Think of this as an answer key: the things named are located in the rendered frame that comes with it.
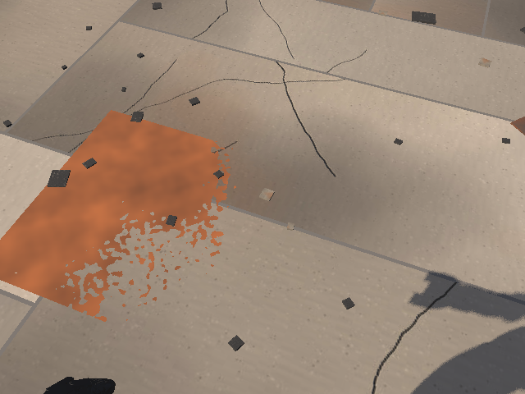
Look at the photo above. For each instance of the left robot hand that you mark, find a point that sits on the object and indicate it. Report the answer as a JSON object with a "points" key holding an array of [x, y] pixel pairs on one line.
{"points": [[82, 386]]}

